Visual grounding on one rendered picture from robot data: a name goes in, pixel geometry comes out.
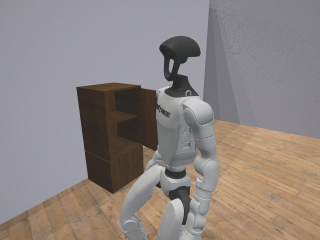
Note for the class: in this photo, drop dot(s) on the robot torso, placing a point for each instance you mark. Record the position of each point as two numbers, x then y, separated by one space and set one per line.
176 143

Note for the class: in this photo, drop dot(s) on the left robot forearm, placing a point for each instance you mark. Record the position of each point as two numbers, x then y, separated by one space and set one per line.
200 203

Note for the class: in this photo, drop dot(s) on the right robot hand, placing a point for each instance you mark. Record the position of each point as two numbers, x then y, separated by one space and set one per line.
152 163

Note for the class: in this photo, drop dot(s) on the humanoid robot head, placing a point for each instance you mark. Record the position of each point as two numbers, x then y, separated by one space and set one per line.
179 49

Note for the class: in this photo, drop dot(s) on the left robot hand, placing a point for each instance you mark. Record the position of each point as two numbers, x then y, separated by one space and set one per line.
188 236

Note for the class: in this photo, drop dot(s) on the right robot upper arm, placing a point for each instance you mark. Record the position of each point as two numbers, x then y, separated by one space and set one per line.
161 89

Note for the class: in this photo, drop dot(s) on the right robot forearm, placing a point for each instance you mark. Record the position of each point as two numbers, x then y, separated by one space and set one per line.
157 156

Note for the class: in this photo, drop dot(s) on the left robot upper arm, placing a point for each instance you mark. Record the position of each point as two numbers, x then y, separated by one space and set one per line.
200 117

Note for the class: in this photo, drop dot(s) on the cupboard door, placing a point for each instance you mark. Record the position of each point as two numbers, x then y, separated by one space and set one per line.
149 131

